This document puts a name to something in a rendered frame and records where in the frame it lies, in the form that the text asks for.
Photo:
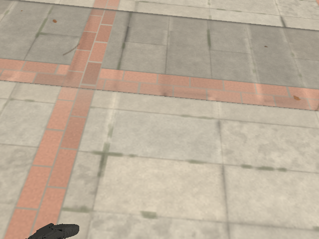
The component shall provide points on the left robot hand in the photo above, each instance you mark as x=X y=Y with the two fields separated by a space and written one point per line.
x=59 y=231

